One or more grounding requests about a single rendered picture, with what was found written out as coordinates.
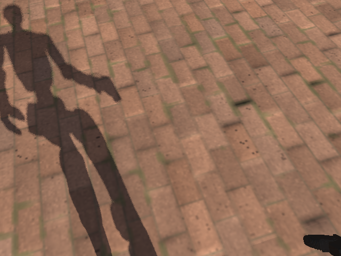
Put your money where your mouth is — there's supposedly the robot right hand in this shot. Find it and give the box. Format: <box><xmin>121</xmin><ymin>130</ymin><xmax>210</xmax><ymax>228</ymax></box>
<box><xmin>303</xmin><ymin>234</ymin><xmax>341</xmax><ymax>256</ymax></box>

